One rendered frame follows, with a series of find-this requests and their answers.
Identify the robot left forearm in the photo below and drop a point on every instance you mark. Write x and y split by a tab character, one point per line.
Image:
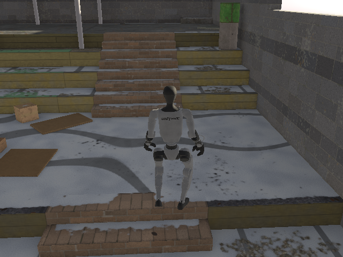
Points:
148	141

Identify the left robot thigh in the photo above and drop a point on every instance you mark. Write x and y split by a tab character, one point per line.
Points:
158	155

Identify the robot head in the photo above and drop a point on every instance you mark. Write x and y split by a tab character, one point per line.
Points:
169	93

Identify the robot left upper arm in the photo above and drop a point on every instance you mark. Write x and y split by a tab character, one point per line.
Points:
151	123

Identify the robot right upper arm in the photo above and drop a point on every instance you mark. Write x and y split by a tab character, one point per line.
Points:
190	122

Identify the robot right forearm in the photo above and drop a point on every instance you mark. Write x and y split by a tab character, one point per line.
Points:
197	140

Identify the right robot hand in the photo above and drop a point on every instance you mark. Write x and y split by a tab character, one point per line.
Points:
199	148

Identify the left robot hand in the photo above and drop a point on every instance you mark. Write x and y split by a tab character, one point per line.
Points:
147	147

